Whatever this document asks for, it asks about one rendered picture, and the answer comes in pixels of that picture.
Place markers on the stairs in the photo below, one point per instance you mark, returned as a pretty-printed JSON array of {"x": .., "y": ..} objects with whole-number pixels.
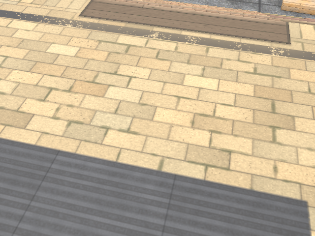
[{"x": 203, "y": 8}]

